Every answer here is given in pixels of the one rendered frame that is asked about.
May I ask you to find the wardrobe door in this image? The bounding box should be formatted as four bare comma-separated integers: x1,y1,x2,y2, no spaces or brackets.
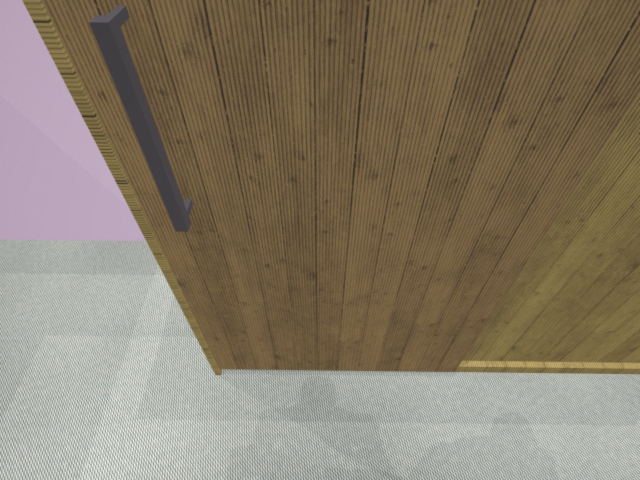
463,94,640,363
41,0,640,372

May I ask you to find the handle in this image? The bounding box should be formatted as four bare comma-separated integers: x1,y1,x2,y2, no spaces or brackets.
89,5,193,232

